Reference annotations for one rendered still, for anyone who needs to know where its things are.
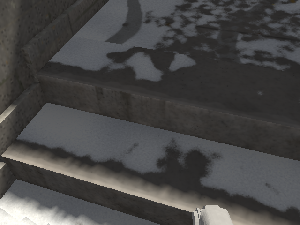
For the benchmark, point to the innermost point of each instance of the right robot thigh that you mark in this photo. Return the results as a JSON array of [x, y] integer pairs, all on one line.
[[211, 215]]

